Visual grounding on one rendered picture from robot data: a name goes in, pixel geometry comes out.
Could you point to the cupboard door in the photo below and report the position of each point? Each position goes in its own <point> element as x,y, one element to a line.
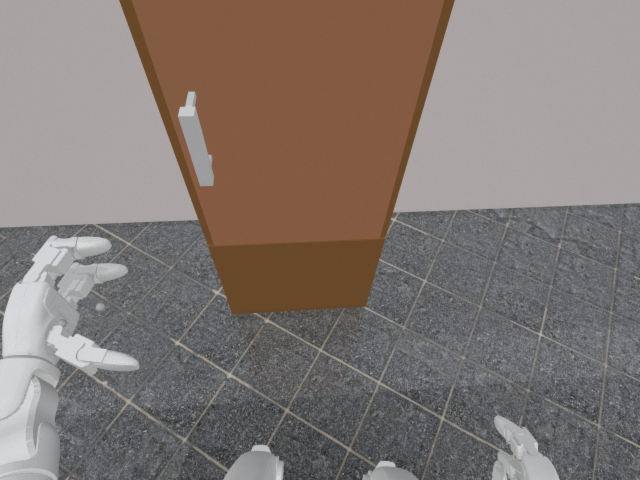
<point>304,105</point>

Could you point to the robot left hand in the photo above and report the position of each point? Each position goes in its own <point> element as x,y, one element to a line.
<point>35,306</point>

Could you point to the robot left shin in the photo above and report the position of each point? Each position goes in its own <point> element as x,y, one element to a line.
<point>261,448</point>

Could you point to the robot shin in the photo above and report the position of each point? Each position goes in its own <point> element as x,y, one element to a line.
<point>261,448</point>
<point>385,463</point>

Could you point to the left robot forearm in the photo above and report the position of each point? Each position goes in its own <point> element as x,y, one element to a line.
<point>29,441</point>

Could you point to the handle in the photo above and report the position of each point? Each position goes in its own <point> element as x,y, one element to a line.
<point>192,131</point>

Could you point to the robot right shin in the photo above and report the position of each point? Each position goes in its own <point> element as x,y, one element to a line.
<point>385,463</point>

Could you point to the robot right hand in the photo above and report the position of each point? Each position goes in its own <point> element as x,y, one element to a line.
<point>533,465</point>

